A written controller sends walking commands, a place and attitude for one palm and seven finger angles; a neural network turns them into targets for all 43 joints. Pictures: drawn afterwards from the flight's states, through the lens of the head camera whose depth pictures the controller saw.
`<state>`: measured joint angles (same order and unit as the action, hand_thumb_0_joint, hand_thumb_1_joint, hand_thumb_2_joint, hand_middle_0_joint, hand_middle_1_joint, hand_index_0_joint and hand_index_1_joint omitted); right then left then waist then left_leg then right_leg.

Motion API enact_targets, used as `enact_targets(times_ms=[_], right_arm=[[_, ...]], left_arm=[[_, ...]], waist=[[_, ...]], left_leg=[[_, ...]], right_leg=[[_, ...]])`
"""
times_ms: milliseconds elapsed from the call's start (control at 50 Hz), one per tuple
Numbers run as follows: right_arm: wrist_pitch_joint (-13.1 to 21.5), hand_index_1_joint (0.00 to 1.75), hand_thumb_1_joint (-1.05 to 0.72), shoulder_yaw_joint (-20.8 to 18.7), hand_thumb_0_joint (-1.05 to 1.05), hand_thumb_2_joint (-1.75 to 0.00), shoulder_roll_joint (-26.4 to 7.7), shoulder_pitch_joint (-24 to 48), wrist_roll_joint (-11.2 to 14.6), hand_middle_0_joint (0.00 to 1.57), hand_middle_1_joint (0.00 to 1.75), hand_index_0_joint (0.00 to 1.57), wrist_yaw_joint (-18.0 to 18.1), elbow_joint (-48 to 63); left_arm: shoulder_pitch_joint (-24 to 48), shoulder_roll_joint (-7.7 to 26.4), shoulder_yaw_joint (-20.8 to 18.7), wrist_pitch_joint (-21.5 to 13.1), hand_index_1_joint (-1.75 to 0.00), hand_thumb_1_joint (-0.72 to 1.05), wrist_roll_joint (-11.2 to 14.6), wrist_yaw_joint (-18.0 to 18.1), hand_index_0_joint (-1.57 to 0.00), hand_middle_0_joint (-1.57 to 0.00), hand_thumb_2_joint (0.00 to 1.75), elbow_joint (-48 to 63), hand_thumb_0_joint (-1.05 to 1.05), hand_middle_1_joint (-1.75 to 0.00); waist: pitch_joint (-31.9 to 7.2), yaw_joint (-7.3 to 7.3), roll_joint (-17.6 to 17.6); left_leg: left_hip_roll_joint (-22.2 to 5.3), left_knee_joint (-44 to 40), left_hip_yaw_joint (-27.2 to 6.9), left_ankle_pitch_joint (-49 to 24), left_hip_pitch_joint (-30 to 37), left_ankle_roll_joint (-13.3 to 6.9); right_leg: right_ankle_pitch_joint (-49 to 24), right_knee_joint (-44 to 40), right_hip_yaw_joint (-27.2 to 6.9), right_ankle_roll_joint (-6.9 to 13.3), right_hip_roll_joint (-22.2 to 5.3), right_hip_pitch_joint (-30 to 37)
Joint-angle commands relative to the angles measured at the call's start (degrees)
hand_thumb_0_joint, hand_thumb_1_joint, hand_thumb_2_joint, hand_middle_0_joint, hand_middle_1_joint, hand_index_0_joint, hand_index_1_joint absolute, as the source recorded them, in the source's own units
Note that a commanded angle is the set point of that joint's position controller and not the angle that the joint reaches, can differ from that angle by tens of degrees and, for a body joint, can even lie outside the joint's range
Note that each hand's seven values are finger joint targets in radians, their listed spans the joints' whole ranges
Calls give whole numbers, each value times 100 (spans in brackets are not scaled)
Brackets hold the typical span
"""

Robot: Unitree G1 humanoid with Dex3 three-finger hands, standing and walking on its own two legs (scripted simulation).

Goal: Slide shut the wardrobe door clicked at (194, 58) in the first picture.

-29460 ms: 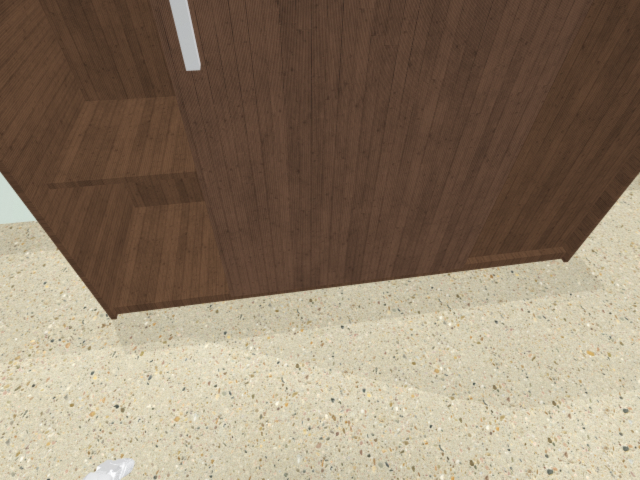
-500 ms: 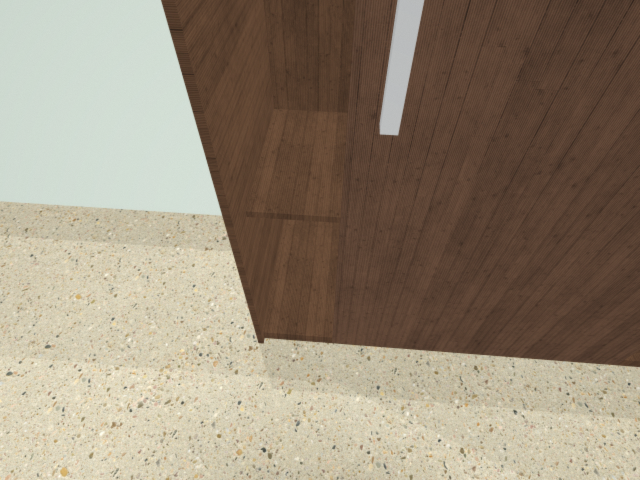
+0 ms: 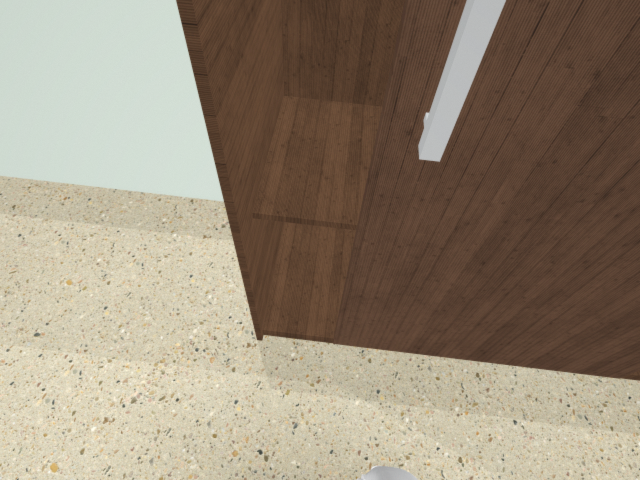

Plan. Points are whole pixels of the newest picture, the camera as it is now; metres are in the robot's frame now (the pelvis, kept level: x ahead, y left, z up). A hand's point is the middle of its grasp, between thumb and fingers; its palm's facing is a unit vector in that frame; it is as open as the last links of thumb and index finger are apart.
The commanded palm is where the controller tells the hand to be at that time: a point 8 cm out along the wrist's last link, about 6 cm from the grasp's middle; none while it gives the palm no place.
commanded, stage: come to a stop and stand still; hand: right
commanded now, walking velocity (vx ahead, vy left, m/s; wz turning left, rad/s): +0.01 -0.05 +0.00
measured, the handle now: (457, 57) +0.50 -0.10 +0.25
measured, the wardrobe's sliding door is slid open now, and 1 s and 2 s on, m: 0.23 0.23 0.23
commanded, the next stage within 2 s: look again from close up in 1.44 s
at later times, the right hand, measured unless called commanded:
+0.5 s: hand out of the picture +0.02 -0.24 -0.16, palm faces -0.04 +0.97 -0.25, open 7.4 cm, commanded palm none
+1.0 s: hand out of the picture -0.03 -0.19 -0.18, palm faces -0.02 +0.99 -0.15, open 7.4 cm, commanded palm none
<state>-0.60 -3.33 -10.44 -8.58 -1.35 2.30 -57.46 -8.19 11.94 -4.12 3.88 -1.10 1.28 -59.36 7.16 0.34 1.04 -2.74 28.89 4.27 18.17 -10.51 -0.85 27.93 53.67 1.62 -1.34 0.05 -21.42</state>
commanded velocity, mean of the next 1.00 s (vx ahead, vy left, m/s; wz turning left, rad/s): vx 0.00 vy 0.00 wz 0.00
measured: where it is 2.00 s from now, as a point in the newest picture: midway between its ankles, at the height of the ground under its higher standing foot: outside the picture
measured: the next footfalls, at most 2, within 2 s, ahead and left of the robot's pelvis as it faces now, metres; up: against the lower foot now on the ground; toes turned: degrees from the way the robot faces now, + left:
right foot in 0.14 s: +0.04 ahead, -0.12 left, +0.00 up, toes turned -2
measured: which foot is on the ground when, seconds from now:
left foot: down 0.00-1.00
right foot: up 0.00-0.12, down 0.14-1.00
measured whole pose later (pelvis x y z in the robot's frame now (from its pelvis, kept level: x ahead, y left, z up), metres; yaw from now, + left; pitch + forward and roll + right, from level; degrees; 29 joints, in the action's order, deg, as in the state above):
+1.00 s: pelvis -0.02 -0.03 +0.00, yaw +3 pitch -1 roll +0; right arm 0.5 1.1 -6.9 -19.0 -0.9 1.3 -63.0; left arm -17.3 8.4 0.5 -1.2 -0.7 1.0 -63.4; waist 0.5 -0.1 -0.3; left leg -2.0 27.5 -0.4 14.9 -12.2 1.5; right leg 13.3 26.6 5.5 2.6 0.7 -12.9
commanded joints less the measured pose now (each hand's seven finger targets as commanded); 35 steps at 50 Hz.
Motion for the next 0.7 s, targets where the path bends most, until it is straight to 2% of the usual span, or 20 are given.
enact_targets(times_ms=[0, 20, 40, 60, 80, 100, 120, 140, 160, 180, 220, 240, 260, 280, 300, 320, 340, 380, 480, 680], right_arm=[[38, 30, -90, -246, 0, -90, -1117, -435, -7, 20, 30, 20, 95, 190], [34, 30, -90, -249, 0, -90, -1146, -366, -3, 20, 30, 20, 76, 177], [216, 30, -90, -116, 0, -90, -1213, -714, 9, 20, 30, 20, 304, 414], [251, 30, -90, -129, 0, -90, -1360, -671, -1, 20, 30, 20, 229, 745], [227, 30, -90, -119, 0, -90, -1218, -640, 77, 20, 30, 20, 207, 770], [195, 30, -90, -56, 0, -90, -984, -656, 104, 20, 30, 20, 193, 801], [98, 30, -90, 16, 0, -90, -794, -653, 84, 20, 30, 20, 163, 856], [62, 30, -90, 73, 0, -90, -585, -760, 48, 20, 30, 20, 154, 881], [28, 30, -90, 129, 0, -90, -578, -698, 41, 20, 30, 20, 127, 867], [-8, 30, -90, 145, 0, -90, -644, -732, 56, 20, 30, 20, 101, 814], [-14, 30, -90, 160, 0, -90, -691, -902, 63, 20, 30, 20, 36, 677], [4, 30, -90, 170, 0, -90, -719, -1028, 63, 20, 30, 20, 7, 629], [41, 30, -90, 196, 0, -90, -769, -966, 55, 20, 30, 20, -11, 622], [69, 30, -90, 202, 0, -90, -832, -757, 49, 20, 30, 20, -27, 665], [61, 30, -90, 211, 0, -90, -852, -582, 52, 20, 30, 20, -34, 727], [37, 30, -90, 209, 0, -90, -834, -484, 51, 20, 30, 20, -50, 763], [10, 30, -90, 210, 0, -90, -801, -580, 48, 20, 30, 20, -53, 783], [-8, 30, -90, 211, 0, -90, -735, -813, 37, 20, 30, 20, -56, 708], [16, 30, -90, 213, 0, -90, -604, -1091, 16, 20, 30, 20, -81, 518], [134, 30, -90, 292, 0, -90, -470, -1289, 46, 20, 30, 20, -70, 1]], left_arm=[[-233, 227, 30, -125, -30, 90, 19, -26, -20, -20, 90, 365, 0, -30], [-459, 197, 43, -145, -30, 90, 21, -36, -20, -20, 90, 312, 0, -30], [-238, 412, 31, -414, -30, 90, 156, -23, -20, -20, 90, 931, 0, -30], [-552, 369, 21, -455, -30, 90, 123, -39, -20, -20, 90, 983, 0, -30], [-790, 472, 34, -416, -30, 90, 94, -40, -20, -20, 90, 960, 0, -30], [-854, 609, 33, -405, -30, 90, 50, -40, -20, -20, 90, 960, 0, -30], [-830, 722, 89, -387, -30, 90, 7, -40, -20, -20, 90, 1097, 0, -30], [-757, 775, 98, -378, -30, 90, -23, -30, -20, -20, 90, 1113, 0, -30], [-710, 728, 127, -403, -30, 90, -23, -6, -20, -20, 90, 1119, 0, -30], [-624, 725, 168, -415, -30, 90, -9, 13, -20, -20, 90, 1123, 0, -30], [-399, 679, 221, -400, -30, 90, -9, 16, -20, -20, 90, 1215, 0, -30], [-331, 699, 232, -397, -30, 90, 6, 4, -20, -20, 90, 1261, 0, -30], [-343, 657, 235, -390, -30, 90, 30, -12, -20, -20, 90, 1262, 0, -30], [-498, 644, 217, -365, -30, 90, 36, -30, -20, -20, 90, 1214, 0, -30], [-666, 651, 217, -358, -30, 90, 29, -43, -20, -20, 90, 1130, 0, -30], [-736, 650, 224, -375, -30, 90, 5, -53, -20, -20, 90, 1050, 0, -30], [-732, 667, 237, -398, -30, 90, -11, -65, -20, -20, 90, 988, 0, -30], [-730, 739, 233, -426, -30, 90, -16, -67, -20, -20, 90, 931, 0, -30], [-778, 681, 243, -472, -30, 90, -18, -55, -20, -20, 90, 777, 0, -30], [-1066, 484, 332, -551, -30, 90, 34, -25, -20, -20, 90, 213, 0, -30]], waist=[[-863, -104, -995], [-951, 0, -971], [-2027, 24, -918], [-2231, 74, -792], [-2198, 149, -702], [-1973, 146, -56], [-1542, 60, 730], [-1011, -27, 923], [-613, -21, 1390], [-466, -54, 1565], [-483, -215, 964], [-594, -241, 445], [-496, -150, -167], [-418, 21, -718], [-315, 140, -792], [-138, 148, -337], [-119, 76, -88], [-237, -27, -21], [-424, -109, 12], [-538, -63, -103]], left_leg=[[-1508, -363, -1048, -5343, 1099, -1021], [-1371, -242, -907, -4903, 1006, -881], [-1269, 486, -1637, -7977, 1744, -516], [-1067, 1057, -980, -7263, 1858, -376], [-900, 1146, -815, -5748, 1197, -284], [-634, 1148, -596, -4088, 433, -193], [-195, 1127, -275, -1323, -268, -86], [14, 1003, -286, 498, -607, -38], [118, 1111, -241, 848, -793, -14], [110, 1214, -291, 950, -742, -33], [34, 714, -359, 374, -338, -81], [3, 256, -520, -229, -235, -107], [-165, -117, -846, -547, -422, -175], [-362, -306, -1088, -468, -704, -240], [-398, -384, -1166, -138, -999, -271], [-268, -324, -1028, 134, -1091, -230], [-119, -266, -889, 364, -1009, -161], [11, -129, -677, 267, -670, -97], [-22, -187, -640, 204, -518, -103], [-229, -531, -859, -284, -467, -123]], right_leg=[[-270, -1105, -24, -44, -142, -80], [-747, -1736, 80, -24, -106, 259], [-531, -2001, 306, -74, 93, 296], [-1195, -2322, 373, 211, 196, 373], [-2053, -2574, 336, 319, -37, 964], [-3498, -2592, -45, 440, -528, 1500], [-4440, -2637, -573, 731, -1085, 1478], [-5273, -2640, -643, 941, -1318, 1247], [-5745, -2750, -791, 980, -1232, 1163], [-5582, -2857, -818, 1003, -1229, 980], [-4083, -2825, -666, 935, -1029, 529], [-3014, -2775, -615, 779, -873, 448], [-1905, -2753, -507, 586, -625, 464], [-1214, -2698, -350, 472, -436, 568], [-872, -2786, -325, 435, -369, 676], [-754, -3075, -453, 463, -426, 569], [-387, -3364, -621, 501, -545, 404], [190, -3728, -873, 561, -706, 115], [336, -3921, -874, 568, -731, 76], [-645, -3662, -595, 495, -614, 567]])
